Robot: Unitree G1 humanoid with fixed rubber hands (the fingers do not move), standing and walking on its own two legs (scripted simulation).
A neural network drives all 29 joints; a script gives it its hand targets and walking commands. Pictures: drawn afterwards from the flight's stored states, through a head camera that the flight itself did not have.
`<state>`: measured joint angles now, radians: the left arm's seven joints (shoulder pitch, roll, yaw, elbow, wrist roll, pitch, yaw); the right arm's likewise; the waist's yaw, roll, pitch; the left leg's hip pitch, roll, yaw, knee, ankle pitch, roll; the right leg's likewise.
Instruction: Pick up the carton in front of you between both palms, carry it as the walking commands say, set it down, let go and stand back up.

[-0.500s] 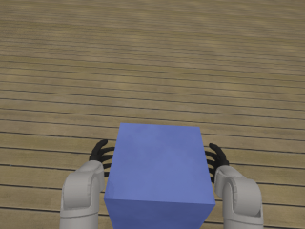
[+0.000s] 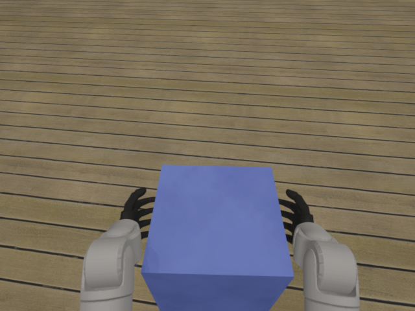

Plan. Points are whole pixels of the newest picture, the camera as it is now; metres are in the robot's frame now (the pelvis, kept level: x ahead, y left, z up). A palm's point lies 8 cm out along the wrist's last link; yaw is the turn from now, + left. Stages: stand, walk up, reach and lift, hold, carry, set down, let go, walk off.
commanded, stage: carry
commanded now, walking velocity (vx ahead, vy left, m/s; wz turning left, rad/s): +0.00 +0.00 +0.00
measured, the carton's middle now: (214, 244) +0.26 +0.01 -0.02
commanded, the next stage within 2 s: none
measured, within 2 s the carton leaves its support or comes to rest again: neither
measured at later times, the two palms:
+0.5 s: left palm (147, 155) +0.42 +0.15 +0.07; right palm (290, 164) +0.40 -0.15 +0.07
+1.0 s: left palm (151, 181) +0.37 +0.14 +0.04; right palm (297, 192) +0.35 -0.16 +0.04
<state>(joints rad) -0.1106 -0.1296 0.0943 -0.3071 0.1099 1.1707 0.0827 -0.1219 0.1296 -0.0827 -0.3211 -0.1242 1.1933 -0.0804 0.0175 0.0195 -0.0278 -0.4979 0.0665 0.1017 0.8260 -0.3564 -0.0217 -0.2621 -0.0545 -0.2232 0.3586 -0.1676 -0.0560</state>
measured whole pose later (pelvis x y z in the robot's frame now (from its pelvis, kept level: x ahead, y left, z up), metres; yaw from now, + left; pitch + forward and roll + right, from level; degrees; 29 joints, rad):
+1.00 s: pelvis +0.11 +0.01 -0.02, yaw -4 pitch +1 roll +1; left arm -0.10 -0.13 0.08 -0.16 0.16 1.06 0.06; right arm -0.09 0.13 -0.08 -0.17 -0.17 1.06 -0.05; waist 0.00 -0.01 -0.10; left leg -0.37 0.08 0.19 0.56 -0.21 0.02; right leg -0.13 -0.06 -0.17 0.55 -0.43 0.00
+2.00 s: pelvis +0.06 -0.01 -0.02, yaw -4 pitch +1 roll +0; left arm -0.18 -0.14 0.15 0.14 0.23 0.74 0.03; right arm -0.18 0.14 -0.15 0.14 -0.23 0.74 -0.03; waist 0.00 0.00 -0.08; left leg -0.42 0.11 0.17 0.52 -0.11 0.00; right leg -0.21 -0.03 -0.19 0.59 -0.39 -0.04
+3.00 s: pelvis +0.08 +0.07 -0.01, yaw -20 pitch -6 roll +0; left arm -0.26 -0.15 0.21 0.26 0.30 0.73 0.01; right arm -0.27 0.15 -0.25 0.33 -0.29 0.66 0.02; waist 0.01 -0.05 0.02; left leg -0.16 -0.04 -0.03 0.37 -0.11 0.02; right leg -0.04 -0.01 0.16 0.39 -0.25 0.01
